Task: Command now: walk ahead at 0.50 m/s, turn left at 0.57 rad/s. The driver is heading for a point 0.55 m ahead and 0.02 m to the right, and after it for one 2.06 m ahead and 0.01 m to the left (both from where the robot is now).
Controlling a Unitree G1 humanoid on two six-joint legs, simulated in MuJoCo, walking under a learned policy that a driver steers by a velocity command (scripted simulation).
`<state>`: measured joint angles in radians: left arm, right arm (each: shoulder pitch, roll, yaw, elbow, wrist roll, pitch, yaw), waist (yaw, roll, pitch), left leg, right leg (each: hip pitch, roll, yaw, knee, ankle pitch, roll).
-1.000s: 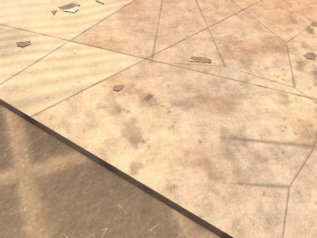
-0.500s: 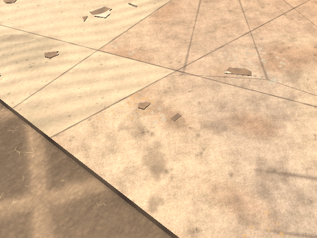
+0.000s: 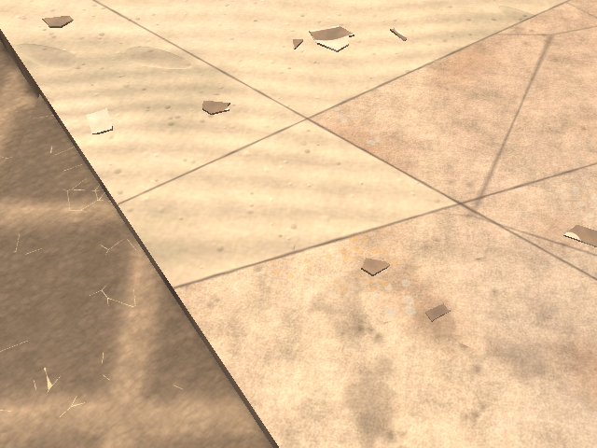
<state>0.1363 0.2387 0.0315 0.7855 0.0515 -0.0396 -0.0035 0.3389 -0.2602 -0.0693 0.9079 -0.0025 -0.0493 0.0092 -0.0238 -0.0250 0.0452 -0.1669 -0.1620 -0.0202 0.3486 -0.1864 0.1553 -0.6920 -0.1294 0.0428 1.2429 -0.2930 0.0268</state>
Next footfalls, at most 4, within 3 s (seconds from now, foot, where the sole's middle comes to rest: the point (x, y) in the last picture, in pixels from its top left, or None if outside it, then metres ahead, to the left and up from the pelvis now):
0.26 right None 0.33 -0.13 -0.72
0.80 left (220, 416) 0.54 0.18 -0.78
1.30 right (261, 284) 0.85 0.09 -0.72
1.82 left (230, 184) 1.19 0.18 -0.72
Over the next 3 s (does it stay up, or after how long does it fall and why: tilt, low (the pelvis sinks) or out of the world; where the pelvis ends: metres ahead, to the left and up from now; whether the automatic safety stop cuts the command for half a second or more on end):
stays up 1.59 0.00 0.05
